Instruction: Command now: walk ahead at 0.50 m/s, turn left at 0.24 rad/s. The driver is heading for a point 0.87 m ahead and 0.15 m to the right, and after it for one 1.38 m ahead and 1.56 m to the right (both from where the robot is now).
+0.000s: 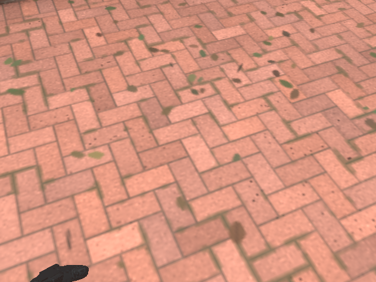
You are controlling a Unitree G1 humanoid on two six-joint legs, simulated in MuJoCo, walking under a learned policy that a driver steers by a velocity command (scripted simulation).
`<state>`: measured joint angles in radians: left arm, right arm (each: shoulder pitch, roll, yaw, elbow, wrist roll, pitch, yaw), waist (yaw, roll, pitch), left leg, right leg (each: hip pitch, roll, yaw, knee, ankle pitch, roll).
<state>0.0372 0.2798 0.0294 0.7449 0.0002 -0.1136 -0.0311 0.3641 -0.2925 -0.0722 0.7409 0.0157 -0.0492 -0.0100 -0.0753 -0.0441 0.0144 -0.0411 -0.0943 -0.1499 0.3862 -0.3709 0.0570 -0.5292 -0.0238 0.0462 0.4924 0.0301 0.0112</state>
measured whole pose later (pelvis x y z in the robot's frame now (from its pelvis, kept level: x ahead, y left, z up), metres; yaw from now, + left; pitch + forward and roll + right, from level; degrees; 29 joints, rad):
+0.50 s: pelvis +0.28 -0.01 +0.00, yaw +2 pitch +3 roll -2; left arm 0.39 0.28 0.04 0.90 -0.02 -0.07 -0.01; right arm 0.05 -0.25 -0.03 0.64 0.02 -0.08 0.03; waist 0.11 0.03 0.02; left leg -0.58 0.06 -0.02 0.54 0.00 0.02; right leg 0.04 0.05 -0.01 0.24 -0.32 -0.03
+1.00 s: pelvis +0.54 +0.00 +0.00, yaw -11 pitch +1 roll +3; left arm 0.11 0.27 0.05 0.75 -0.02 -0.03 -0.05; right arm 0.32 -0.27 -0.08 0.84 0.00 -0.08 -0.01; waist -0.07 -0.04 0.03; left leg 0.07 -0.02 0.25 0.22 -0.31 0.00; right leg -0.65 -0.10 0.00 0.67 0.00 -0.03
